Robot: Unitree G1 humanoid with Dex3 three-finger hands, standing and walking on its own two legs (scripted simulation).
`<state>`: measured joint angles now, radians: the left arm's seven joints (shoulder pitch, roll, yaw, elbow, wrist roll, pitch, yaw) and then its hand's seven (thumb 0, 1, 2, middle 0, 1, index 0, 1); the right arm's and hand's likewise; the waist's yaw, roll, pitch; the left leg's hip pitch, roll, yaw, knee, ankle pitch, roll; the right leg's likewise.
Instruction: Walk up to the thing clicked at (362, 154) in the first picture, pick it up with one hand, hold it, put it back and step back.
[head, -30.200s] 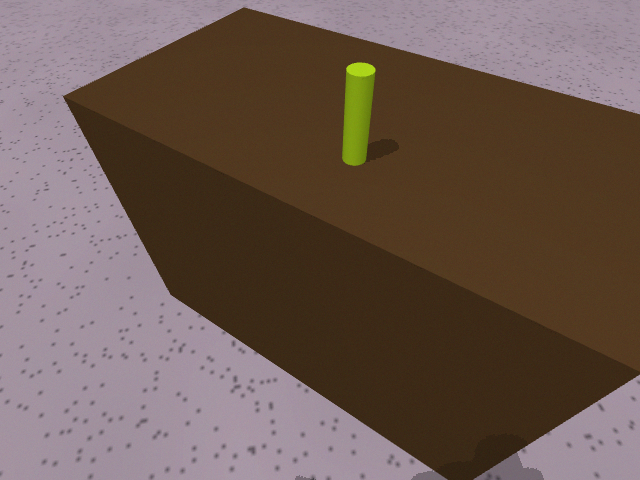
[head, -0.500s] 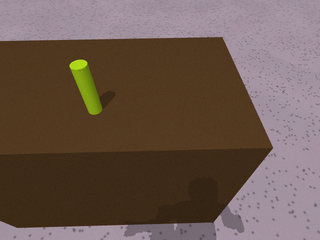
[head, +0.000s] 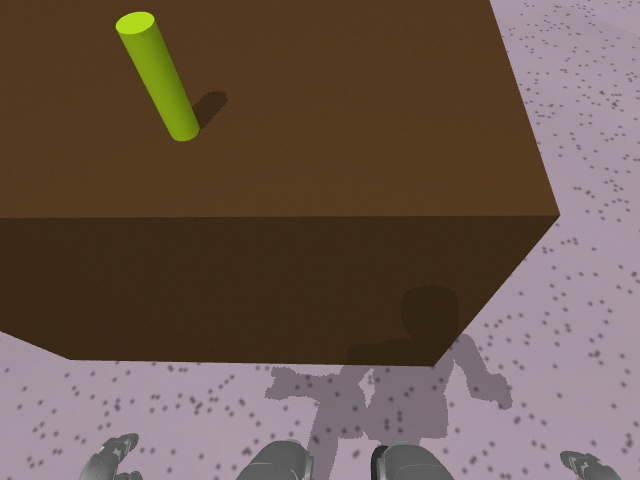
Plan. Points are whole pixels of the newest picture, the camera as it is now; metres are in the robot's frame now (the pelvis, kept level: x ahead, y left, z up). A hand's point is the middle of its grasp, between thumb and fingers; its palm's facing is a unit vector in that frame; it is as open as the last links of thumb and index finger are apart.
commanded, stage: step back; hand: left
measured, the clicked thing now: (163, 84) +0.58 +0.22 +0.12
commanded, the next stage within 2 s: none
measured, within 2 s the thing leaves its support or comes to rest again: neither
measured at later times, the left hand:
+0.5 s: hand out of the picture -0.03 +0.29 -0.16, palm faces -0.07 -0.92 -0.39, open 7.4 cm
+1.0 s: hand out of the picture -0.14 +0.29 -0.15, palm faces +0.01 -0.92 -0.38, open 7.4 cm
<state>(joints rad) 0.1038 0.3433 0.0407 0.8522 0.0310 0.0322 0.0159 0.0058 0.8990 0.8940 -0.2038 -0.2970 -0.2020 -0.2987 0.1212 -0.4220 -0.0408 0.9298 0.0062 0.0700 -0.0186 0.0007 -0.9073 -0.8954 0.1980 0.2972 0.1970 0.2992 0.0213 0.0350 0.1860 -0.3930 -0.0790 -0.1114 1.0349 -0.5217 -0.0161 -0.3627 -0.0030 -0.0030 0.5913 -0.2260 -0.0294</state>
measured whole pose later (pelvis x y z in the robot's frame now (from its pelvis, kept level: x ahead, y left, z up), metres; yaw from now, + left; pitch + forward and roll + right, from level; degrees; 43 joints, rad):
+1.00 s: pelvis -0.27 +0.02 -0.01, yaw +1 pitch -3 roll +0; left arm 0.09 0.38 0.06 0.80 0.02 0.07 0.02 0.00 0.90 0.89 -0.20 -0.30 -0.20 -0.30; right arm 0.20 -0.38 -0.05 0.89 -0.04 0.04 0.01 0.00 -0.91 -0.90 0.20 0.30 0.20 0.30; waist -0.01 -0.03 0.18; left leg -0.27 -0.03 -0.03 0.66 -0.34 0.02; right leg -0.47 0.04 0.09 0.94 -0.50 -0.01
